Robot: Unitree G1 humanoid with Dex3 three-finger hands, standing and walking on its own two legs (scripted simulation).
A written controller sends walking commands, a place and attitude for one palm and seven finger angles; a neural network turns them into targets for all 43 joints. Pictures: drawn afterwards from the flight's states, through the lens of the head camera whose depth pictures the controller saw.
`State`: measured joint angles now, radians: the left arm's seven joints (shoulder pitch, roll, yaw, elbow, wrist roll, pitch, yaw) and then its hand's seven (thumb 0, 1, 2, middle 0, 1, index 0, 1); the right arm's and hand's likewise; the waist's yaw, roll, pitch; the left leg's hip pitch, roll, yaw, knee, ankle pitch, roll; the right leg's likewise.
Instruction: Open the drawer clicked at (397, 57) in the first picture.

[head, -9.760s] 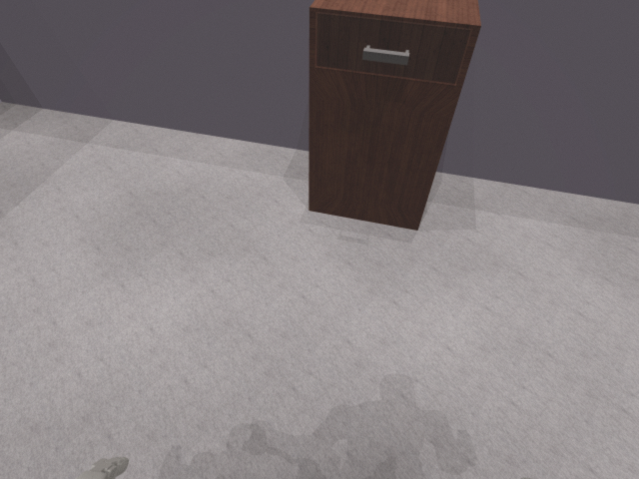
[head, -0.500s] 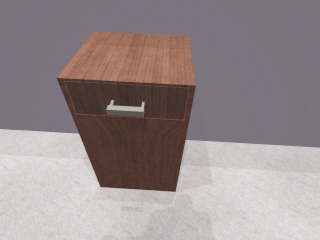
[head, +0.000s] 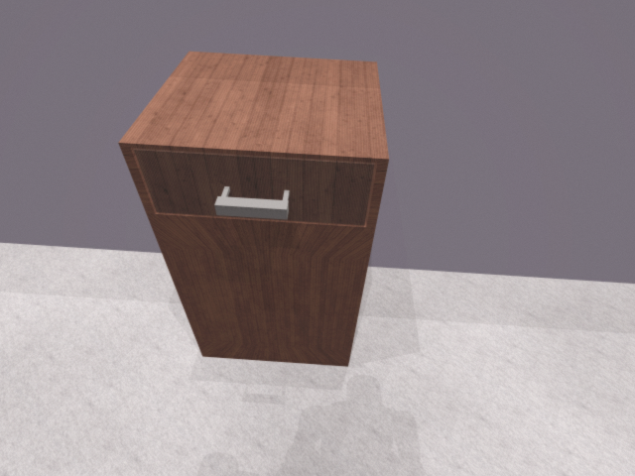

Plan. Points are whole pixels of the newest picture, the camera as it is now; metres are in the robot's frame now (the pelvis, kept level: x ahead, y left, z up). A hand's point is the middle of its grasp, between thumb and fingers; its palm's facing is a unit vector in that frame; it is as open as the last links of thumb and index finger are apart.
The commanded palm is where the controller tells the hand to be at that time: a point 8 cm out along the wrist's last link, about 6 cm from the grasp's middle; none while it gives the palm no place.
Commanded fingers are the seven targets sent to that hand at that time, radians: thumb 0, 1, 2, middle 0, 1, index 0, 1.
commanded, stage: shuffle to correct the standing spot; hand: left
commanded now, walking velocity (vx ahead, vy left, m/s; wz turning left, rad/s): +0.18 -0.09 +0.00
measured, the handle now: (254, 200) +0.61 +0.16 -0.02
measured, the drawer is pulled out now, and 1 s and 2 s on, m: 0.00 0.00 0.00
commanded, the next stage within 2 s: come to a stop and stand still in 0.36 s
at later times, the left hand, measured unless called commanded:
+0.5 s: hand out of the picture +0.04 +0.14 -0.18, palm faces +0.05 -0.99 -0.10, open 7.4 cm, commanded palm none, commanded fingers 0.00 0.90 0.90 -0.20 -0.30 -0.20 -0.30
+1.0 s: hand out of the picture +0.17 +0.15 -0.18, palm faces +0.07 -0.98 -0.20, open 7.3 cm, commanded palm none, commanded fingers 0.00 0.90 0.90 -0.20 -0.30 -0.20 -0.30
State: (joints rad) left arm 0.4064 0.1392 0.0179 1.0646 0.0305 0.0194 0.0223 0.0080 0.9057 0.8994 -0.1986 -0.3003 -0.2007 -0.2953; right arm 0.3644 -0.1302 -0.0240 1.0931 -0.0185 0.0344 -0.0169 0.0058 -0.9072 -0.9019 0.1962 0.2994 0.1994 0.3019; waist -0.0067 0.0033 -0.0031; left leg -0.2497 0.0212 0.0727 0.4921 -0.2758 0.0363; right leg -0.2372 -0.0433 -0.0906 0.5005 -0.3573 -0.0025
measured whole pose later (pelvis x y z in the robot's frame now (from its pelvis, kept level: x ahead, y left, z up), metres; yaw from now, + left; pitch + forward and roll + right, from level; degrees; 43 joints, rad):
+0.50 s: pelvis +0.07 +0.00 -0.01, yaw -1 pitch +0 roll +0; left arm 0.39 0.11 0.04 1.08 0.04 0.02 -0.01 0.01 0.91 0.90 -0.20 -0.30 -0.20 -0.30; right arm 0.32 -0.13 -0.04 1.05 -0.02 -0.05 -0.03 0.01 -0.92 -0.90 0.19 0.30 0.20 0.30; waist 0.00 -0.03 -0.01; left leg -0.24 0.04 0.15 0.52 -0.28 0.03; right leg -0.41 -0.05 -0.07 0.95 -0.39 -0.02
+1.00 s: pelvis +0.08 -0.02 -0.01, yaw +1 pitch -1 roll -1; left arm 0.14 0.15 0.06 0.94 0.03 0.03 0.04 0.00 0.92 0.90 -0.20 -0.30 -0.20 -0.30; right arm 0.20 -0.18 -0.07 1.01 -0.01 0.04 -0.02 0.00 -0.91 -0.90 0.19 0.30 0.20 0.30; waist 0.00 0.00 0.10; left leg -0.33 0.01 0.06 0.78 -0.43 -0.02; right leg -0.36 -0.08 -0.12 0.54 -0.15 0.01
